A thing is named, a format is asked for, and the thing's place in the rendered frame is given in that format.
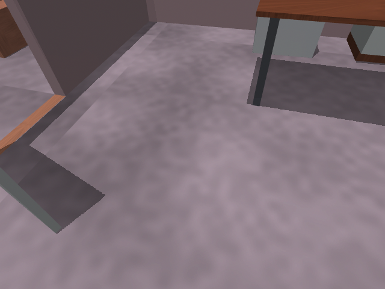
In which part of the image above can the table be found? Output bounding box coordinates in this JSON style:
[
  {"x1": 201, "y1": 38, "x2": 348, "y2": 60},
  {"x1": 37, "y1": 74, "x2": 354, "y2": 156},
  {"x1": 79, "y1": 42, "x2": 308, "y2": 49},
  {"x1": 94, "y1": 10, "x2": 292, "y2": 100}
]
[{"x1": 253, "y1": 0, "x2": 385, "y2": 106}]

